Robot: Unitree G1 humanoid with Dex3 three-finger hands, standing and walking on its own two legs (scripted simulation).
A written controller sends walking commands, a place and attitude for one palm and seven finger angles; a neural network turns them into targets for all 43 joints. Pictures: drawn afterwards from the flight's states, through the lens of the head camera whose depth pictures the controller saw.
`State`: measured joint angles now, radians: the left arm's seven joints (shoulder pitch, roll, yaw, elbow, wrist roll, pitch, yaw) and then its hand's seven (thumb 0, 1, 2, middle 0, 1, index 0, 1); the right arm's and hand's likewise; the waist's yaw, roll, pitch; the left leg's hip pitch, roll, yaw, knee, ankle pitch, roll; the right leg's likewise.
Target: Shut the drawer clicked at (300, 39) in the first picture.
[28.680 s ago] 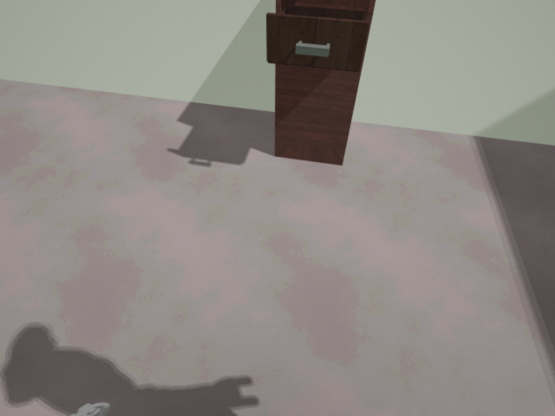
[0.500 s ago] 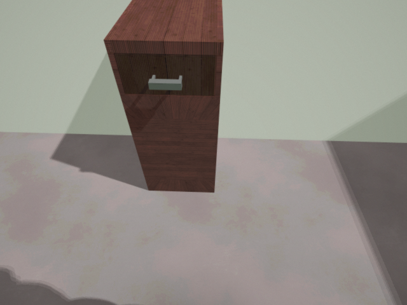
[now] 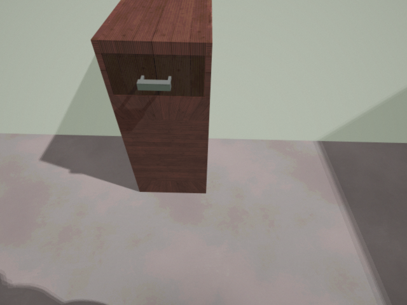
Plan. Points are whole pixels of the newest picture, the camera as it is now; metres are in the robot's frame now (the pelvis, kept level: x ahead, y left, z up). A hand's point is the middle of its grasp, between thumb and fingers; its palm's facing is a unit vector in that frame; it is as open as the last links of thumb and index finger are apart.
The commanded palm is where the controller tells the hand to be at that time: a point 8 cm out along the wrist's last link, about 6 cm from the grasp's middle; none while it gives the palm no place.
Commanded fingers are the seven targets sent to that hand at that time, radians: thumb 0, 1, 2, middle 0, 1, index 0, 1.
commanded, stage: look to check the result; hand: left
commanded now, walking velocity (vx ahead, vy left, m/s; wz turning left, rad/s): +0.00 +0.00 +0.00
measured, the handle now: (155, 81) +0.81 +0.21 +0.00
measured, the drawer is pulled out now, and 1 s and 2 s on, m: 0.00 0.00 0.00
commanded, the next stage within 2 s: stand and wait in 0.44 s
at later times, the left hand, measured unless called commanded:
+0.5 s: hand out of the picture -0.02 +0.14 -0.17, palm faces +0.05 -0.98 -0.17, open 7.4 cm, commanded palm none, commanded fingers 0.00 0.90 0.90 -0.20 -0.30 -0.20 -0.30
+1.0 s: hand out of the picture -0.01 +0.14 -0.17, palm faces +0.05 -0.98 -0.18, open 7.4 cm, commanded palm none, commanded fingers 0.00 0.90 0.90 -0.20 -0.30 -0.20 -0.30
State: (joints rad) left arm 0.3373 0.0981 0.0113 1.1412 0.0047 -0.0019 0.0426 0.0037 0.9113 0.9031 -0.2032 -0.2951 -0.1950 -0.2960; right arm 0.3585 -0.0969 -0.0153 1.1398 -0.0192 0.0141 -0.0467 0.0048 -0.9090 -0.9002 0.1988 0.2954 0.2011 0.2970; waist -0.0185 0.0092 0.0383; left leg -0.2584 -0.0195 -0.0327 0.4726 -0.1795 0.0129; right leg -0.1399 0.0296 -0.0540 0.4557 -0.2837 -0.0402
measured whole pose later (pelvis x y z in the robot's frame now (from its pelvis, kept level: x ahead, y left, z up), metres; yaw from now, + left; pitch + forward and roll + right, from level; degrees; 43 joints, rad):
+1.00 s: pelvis +0.02 -0.01 +0.00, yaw +0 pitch -2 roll +0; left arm 0.34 0.10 0.01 1.15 0.00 -0.01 0.05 0.00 0.91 0.90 -0.20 -0.29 -0.19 -0.30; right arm 0.32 -0.11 -0.01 1.15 -0.01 0.01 -0.05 0.00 -0.91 -0.90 0.20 0.30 0.20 0.30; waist -0.01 0.01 0.06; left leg -0.21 -0.01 -0.03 0.45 -0.20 0.00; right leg -0.09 0.04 -0.05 0.42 -0.30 -0.05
